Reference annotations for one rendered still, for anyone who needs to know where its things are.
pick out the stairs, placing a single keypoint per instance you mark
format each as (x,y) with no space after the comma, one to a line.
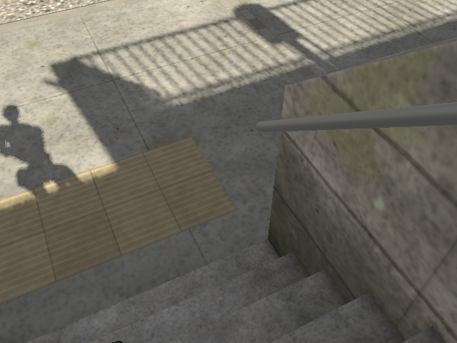
(251,296)

